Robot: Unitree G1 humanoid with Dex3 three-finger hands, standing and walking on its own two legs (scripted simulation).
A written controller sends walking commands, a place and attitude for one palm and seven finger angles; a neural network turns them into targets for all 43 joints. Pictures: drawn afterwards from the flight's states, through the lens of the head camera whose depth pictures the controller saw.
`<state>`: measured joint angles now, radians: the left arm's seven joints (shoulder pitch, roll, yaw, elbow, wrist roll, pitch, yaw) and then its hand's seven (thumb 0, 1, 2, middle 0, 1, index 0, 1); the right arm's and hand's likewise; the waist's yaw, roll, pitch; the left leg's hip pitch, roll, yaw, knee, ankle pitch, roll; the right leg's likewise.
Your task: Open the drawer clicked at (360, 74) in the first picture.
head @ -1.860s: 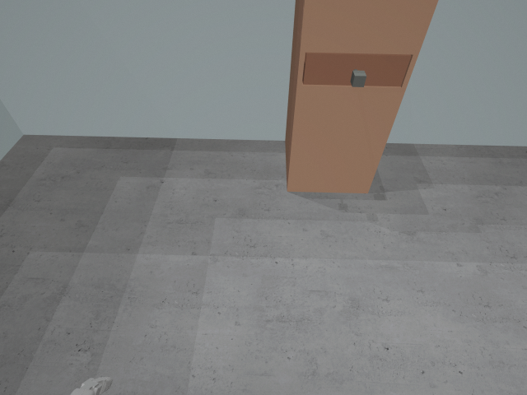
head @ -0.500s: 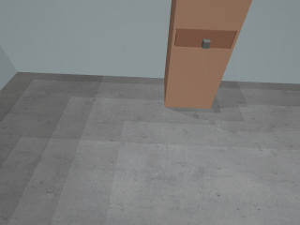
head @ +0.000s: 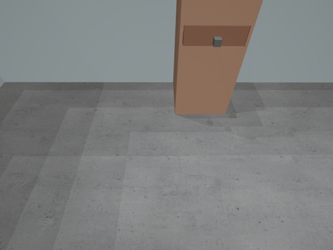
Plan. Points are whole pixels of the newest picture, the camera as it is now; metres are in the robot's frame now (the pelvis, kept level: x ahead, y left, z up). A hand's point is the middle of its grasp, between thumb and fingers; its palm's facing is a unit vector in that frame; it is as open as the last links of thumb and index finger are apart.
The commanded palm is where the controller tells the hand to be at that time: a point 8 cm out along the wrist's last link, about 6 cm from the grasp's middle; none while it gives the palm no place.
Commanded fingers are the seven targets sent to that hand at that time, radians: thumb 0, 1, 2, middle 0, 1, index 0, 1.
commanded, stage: walk to a spot facing it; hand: left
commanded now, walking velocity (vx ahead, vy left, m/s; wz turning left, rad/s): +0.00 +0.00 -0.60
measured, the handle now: (216, 39) +1.25 -0.20 -0.09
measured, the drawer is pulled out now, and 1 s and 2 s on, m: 0.00 0.00 0.00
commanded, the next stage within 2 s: none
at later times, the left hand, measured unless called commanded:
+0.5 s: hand out of the picture +0.04 +0.18 -0.16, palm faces -0.17 -0.95 -0.25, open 7.4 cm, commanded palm none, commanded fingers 0.00 0.90 0.90 -0.20 -0.30 -0.20 -0.30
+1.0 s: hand (123, 233) +0.19 +0.14 -0.17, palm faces -0.53 -0.83 -0.16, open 7.4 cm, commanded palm none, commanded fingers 0.00 0.90 0.90 -0.20 -0.30 -0.20 -0.30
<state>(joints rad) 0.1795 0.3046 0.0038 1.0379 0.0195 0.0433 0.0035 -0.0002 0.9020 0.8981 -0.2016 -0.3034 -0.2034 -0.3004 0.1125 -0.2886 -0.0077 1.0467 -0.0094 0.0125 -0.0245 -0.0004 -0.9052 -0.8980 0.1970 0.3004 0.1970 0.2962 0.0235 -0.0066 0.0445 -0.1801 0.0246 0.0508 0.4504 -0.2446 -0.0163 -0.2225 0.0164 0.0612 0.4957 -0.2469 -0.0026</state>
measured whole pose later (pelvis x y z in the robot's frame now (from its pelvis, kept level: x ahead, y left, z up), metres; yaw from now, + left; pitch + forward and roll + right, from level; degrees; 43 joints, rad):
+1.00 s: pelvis +0.02 +0.01 +0.00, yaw -33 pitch +0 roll -2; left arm 0.21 0.27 0.09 0.93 0.04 0.07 -0.06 0.00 0.91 0.90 -0.20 -0.30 -0.20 -0.30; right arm 0.45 -0.16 -0.01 1.01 -0.02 -0.06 -0.04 0.00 -0.90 -0.90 0.20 0.30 0.20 0.30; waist -0.01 -0.06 0.02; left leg 0.04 0.07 0.22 0.34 -0.38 0.00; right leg -0.66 -0.08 -0.01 1.11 -0.18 0.06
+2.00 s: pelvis +0.35 -0.28 +0.00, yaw -55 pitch -1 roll -1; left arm 0.23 0.19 0.08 1.04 0.04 0.02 -0.03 0.00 0.92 0.90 -0.20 -0.30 -0.20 -0.30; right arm 0.42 -0.13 -0.05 1.11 -0.02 -0.07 -0.03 -0.01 -0.93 -0.90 0.19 0.30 0.19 0.30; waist 0.00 -0.05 0.03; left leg 0.02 0.08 0.32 0.34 -0.33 0.00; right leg -0.62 -0.12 -0.08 0.96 -0.15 0.01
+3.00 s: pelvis +0.47 -0.52 +0.00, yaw -42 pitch +1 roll -1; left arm 0.13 0.22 0.08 0.92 0.02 0.04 0.02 0.00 0.91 0.90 -0.20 -0.30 -0.20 -0.30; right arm 0.21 -0.19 -0.07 0.96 -0.02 0.03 0.00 0.00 -0.91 -0.90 0.20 0.30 0.20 0.30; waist -0.04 0.02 0.06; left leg -0.37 -0.02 -0.03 0.48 -0.12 0.04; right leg -0.41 -0.06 -0.01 0.85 -0.44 0.08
